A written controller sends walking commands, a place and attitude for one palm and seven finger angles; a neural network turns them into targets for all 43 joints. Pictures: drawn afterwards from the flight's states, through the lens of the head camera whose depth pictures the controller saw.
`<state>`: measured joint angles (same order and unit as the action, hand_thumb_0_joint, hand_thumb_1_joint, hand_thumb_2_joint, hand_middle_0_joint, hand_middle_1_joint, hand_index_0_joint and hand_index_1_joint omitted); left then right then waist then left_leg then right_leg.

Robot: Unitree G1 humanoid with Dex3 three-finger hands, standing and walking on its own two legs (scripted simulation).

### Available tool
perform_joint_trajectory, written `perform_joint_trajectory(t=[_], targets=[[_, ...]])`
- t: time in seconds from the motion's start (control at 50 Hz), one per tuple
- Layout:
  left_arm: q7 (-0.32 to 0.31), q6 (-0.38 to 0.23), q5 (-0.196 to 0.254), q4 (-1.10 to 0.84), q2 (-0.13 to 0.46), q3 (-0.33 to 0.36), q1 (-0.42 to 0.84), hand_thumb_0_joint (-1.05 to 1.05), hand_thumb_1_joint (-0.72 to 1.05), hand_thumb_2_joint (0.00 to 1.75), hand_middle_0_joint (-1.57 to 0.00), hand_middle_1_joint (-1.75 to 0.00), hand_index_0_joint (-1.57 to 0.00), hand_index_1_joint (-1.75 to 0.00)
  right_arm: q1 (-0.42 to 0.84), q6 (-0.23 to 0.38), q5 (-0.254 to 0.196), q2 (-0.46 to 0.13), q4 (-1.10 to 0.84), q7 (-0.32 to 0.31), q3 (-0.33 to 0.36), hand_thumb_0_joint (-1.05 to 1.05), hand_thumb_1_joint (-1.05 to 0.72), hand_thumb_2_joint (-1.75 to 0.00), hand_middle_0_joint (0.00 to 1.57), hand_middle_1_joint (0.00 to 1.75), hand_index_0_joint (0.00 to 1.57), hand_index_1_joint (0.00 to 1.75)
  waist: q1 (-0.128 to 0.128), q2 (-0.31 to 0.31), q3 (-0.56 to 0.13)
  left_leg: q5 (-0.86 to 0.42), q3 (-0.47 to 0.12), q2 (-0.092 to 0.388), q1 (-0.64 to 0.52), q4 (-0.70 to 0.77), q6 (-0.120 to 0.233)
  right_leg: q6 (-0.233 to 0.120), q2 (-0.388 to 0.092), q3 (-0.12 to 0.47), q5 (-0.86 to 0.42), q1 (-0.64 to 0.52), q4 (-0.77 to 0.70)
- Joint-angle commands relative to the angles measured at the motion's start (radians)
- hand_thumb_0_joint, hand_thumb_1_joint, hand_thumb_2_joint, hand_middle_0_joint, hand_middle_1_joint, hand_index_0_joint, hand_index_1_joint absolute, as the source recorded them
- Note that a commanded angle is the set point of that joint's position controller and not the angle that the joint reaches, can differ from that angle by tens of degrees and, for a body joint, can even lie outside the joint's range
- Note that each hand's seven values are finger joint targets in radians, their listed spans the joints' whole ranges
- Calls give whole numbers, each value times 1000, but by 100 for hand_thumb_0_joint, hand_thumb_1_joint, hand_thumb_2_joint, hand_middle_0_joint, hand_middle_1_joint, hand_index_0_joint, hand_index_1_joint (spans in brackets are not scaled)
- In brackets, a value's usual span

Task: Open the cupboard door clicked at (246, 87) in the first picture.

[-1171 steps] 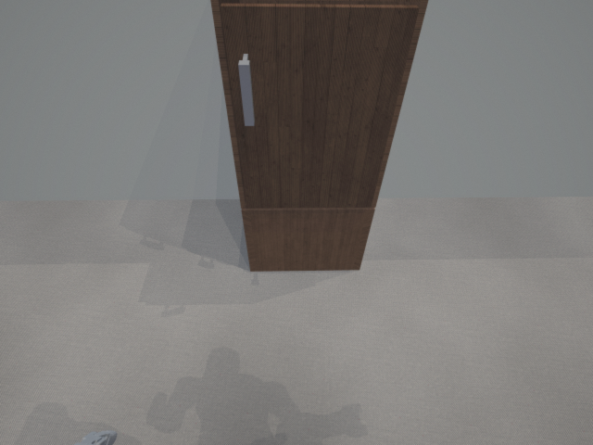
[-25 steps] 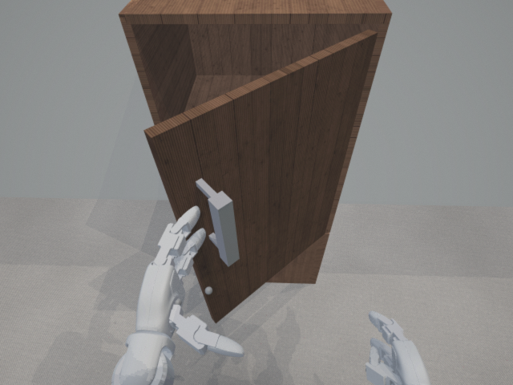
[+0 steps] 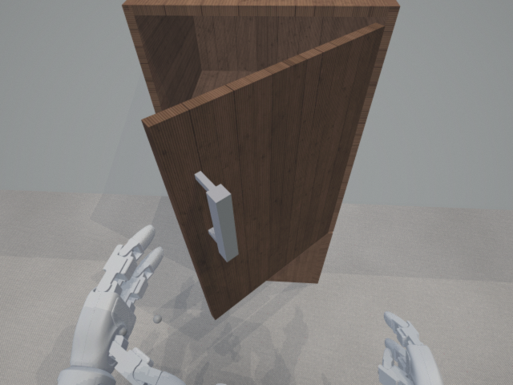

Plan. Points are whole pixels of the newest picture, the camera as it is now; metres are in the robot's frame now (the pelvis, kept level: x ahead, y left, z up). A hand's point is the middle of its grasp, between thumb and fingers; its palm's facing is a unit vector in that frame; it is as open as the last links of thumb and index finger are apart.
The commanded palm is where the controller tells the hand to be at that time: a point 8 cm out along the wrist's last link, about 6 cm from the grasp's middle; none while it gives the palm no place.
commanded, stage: draw the hand back to the body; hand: left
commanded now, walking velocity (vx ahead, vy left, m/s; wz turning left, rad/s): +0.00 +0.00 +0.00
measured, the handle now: (216, 218) +0.33 +0.08 +0.11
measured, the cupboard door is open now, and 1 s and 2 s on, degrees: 43 43 43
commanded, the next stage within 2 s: step back with the hand held close in 1.62 s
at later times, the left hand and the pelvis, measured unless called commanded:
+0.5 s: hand (109, 302) +0.19 +0.18 +0.13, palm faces -0.01 -1.00 -0.07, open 16.3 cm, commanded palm +0.16 +0.24 +0.15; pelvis +0.00 +0.02 +0.01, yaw +0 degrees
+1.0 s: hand (31, 263) +0.21 +0.26 +0.18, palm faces +0.32 -0.87 -0.37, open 12.0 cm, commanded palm +0.16 +0.30 +0.20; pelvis +0.01 +0.03 +0.05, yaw -2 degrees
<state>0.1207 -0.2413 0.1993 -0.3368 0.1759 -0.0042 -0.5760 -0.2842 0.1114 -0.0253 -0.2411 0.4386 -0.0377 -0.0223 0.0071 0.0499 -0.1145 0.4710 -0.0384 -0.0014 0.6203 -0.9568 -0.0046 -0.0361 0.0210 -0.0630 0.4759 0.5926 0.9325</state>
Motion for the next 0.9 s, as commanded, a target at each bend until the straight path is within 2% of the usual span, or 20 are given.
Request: perform_joint_trajectory(t=[0.0, 0.02, 0.06, 0.14, 0.16, 0.18, 0.22, 0.28, 0.3, 0.42, 0.52, 0.54, 0.56, 0.58, 0.62, 0.66, 0.72, 0.78, 0.84, 0.88], targets=[[1, -80, 7, -244, 52, 11, 95, 0, -50, 30, -15, -30, -15, -30, 81, 82, -1, -89, -184, -12, 38, 0, -90, -90, 20, 30, 20, 30, -20, -53, -95, -154, 7, -25, -34, 100, 27, 25, -10, 66, -187, -47, -175], [-3, -76, 5, -229, 52, 14, 94, 0, -50, 30, -15, -30, -15, -30, 75, 85, 0, -89, -181, -13, 38, 0, -90, -90, 20, 30, 20, 30, -20, -66, -87, -143, 5, -23, -31, 103, 26, 24, -9, 61, -168, -41, -178], [-17, -64, -2, -240, 125, 83, 92, 0, -50, 30, -15, -30, -15, -30, 81, 82, -2, -92, -178, -18, 39, 0, -90, -90, 20, 30, 20, 30, -1, -59, -108, -136, 7, -21, -27, 109, 28, 20, -9, 72, -135, -65, -189], [-23, -23, 13, -259, 115, 101, 110, 0, -50, 30, -15, -30, -15, -30, 91, 85, -11, -83, -183, -24, 27, 0, -90, -90, 20, 30, 20, 30, 8, -30, -102, -139, 9, -20, -59, 138, 27, 19, -6, 56, -142, -79, -201], [-23, -11, 19, -249, 127, 120, 103, 0, -50, 30, -15, -30, -15, -30, 95, 85, -13, -85, -179, -25, 27, 0, -90, -90, 20, 30, 20, 30, 12, -44, -106, -148, 6, -18, -63, 144, 28, 18, -4, 52, -149, -94, -203], [-17, 2, 27, -252, 109, 108, 95, 0, -50, 30, -15, -30, -15, -30, 99, 88, -15, -84, -181, -25, 22, 0, -90, -90, 20, 30, 20, 30, 13, -30, -101, -154, 6, -18, -72, 153, 27, 19, -4, 45, -165, -95, -204], [-8, 27, 41, -255, 128, 133, 95, 0, -50, 30, -15, -30, -15, -30, 98, 92, -18, -88, -176, -28, 20, 0, -90, -90, 20, 30, 20, 30, 17, -33, -98, -165, 2, -15, -86, 168, 25, 20, 0, 33, -185, -106, -207], [11, 58, 50, -269, 119, 124, 85, 0, -50, 30, -15, -30, -15, -30, 100, 100, -21, -90, -176, -30, 15, 0, -90, -90, 20, 30, 20, 30, 14, -32, -81, -182, -3, -13, -107, 188, 25, 21, 3, 14, -208, -112, -208], [16, 66, 54, -276, 124, 127, 94, 0, -50, 30, -15, -30, -15, -30, 102, 103, -22, -93, -174, -31, 14, 0, -90, -90, 20, 30, 20, 30, 12, -25, -66, -173, -7, -10, -114, 197, 24, 20, 5, 10, -198, -102, -212], [28, 96, 64, -331, 163, 182, 90, 0, -50, 30, -15, -30, -15, -30, 96, 117, -24, -96, -161, -36, 14, 0, -90, -90, 20, 30, 20, 30, 22, -18, -84, -226, -15, -6, -164, 221, 19, 18, 8, -7, -250, -131, -213], [49, 117, 80, -368, 165, 197, 90, 0, -32, 37, -16, -30, -16, -30, 101, 126, -28, -97, -151, -37, 9, 0, -90, -90, 20, 30, 20, 30, 29, 9, -81, -267, -25, -2, -204, 246, 10, 16, 10, -23, -279, -148, -216], [-80, 110, -75, -471, 316, 227, 146, 0, -29, 39, -16, -30, -16, -30, 102, 115, -8, -85, -155, -58, 17, 0, -90, -90, 20, 30, 20, 30, 59, 9, -66, -252, -17, 13, -197, 290, 16, 3, -9, 50, -263, -184, -284], [-141, 128, -91, -425, 269, 227, 92, 0, -26, 40, -16, -30, -16, -30, 98, 112, 0, -72, -138, -65, 12, 0, -90, -90, 20, 30, 20, 30, 44, -8, -21, -215, -12, 11, -200, 305, 14, 2, -12, 49, -231, -180, -315], [-168, 139, -108, -400, 203, 172, 60, 0, -22, 42, -16, -30, -16, -30, 100, 103, 3, -71, -128, -63, 5, 0, -90, -90, 20, 30, 20, 30, 35, -2, 7, -218, -14, 13, -213, 316, 15, 3, -15, 41, -227, -186, -320], [-200, 149, -127, -372, 199, 174, 47, 0, -15, 45, -16, -30, -16, -30, 110, 84, 3, -74, -117, -62, 8, 0, -90, -90, 20, 30, 20, 30, 31, -14, 17, -222, -15, 24, -246, 345, 15, 8, -16, 37, -223, -207, -342], [-224, 147, -140, -355, 232, 204, 60, 0, -8, 48, -16, -30, -16, -30, 124, 73, 6, -79, -103, -66, 10, 0, -90, -90, 20, 30, 20, 30, 35, -19, 20, -226, -8, 23, -273, 367, 19, 7, -17, 40, -226, -243, -377], [-243, 136, -153, -365, 231, 209, 95, 0, 2, 52, -17, -30, -17, -30, 139, 71, 11, -77, -88, -69, 7, 0, -90, -90, 20, 30, 20, 30, 34, 22, 28, -232, -9, 25, -321, 416, 16, 9, -20, 37, -226, -277, -404], [-258, 132, -155, -349, 265, 257, 109, 0, 13, 57, -17, -30, -17, -30, 157, 71, 14, -77, -69, -73, 7, 0, -90, -90, 20, 30, 20, 30, 41, -5, 31, -252, -10, 28, -351, 458, 15, 8, -20, 35, -244, -328, -435], [-262, 125, -156, -352, 271, 284, 111, 0, 23, 62, -18, -30, -18, -30, 163, 72, 16, -77, -48, -70, 8, 0, -90, -90, 20, 30, 20, 30, 46, 33, 25, -334, -4, 29, -391, 482, 9, 8, -19, 33, -297, -370, -453], [-262, 123, -156, -342, 273, 294, 105, 0, 31, 64, -18, -30, -18, -30, 170, 75, 16, -79, -37, -67, 13, 0, -90, -90, 20, 30, 20, 30, 48, 26, 25, -396, -3, 36, -417, 499, 5, 10, -20, 34, -331, -393, -464]])
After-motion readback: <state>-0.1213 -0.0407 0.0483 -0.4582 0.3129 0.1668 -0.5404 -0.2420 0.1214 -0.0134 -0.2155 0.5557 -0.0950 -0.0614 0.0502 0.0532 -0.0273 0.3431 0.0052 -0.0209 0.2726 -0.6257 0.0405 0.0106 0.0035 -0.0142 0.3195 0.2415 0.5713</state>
